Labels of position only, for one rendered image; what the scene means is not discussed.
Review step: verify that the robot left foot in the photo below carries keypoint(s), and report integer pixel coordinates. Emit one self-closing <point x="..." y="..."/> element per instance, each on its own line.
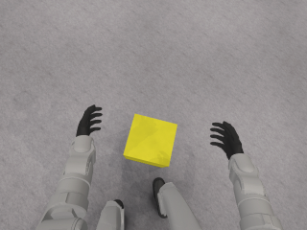
<point x="120" y="203"/>

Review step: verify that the right robot hand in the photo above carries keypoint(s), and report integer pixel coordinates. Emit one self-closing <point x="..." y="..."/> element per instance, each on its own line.
<point x="231" y="142"/>

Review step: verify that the right robot forearm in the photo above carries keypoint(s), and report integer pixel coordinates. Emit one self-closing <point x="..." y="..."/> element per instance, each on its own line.
<point x="251" y="197"/>

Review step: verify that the left robot hand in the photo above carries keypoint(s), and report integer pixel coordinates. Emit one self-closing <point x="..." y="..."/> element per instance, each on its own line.
<point x="84" y="127"/>

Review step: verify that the right robot thigh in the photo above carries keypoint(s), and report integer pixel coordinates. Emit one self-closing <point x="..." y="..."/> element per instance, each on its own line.
<point x="180" y="215"/>

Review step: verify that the left robot forearm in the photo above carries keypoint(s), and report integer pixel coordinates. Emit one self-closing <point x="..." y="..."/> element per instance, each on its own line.
<point x="70" y="198"/>

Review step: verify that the robot left upper arm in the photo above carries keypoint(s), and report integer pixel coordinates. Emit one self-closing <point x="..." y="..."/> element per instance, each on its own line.
<point x="63" y="224"/>

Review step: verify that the carton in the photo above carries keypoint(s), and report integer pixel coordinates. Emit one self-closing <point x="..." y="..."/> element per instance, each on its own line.
<point x="150" y="141"/>

